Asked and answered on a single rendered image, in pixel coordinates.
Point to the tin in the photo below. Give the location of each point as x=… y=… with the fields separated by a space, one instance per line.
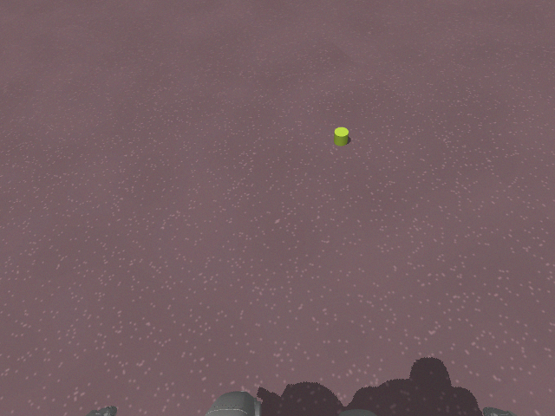
x=341 y=136

